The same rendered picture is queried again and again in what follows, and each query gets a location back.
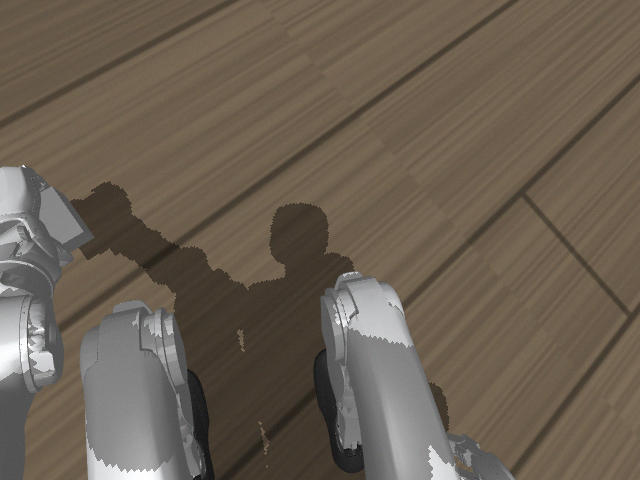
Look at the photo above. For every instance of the right robot foot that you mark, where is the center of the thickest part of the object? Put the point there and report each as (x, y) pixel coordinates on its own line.
(348, 460)

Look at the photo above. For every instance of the left robot foot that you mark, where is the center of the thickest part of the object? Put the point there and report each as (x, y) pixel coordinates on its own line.
(201, 425)

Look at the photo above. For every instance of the left robot arm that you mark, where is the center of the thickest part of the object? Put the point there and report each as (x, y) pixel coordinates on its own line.
(31, 346)

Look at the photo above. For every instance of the left robot hand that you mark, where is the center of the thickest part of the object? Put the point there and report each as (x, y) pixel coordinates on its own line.
(20, 189)

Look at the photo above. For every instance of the small box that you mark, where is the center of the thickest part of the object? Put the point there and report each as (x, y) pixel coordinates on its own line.
(62, 221)

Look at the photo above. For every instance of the right robot hand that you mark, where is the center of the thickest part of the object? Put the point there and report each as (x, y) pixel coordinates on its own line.
(486, 466)

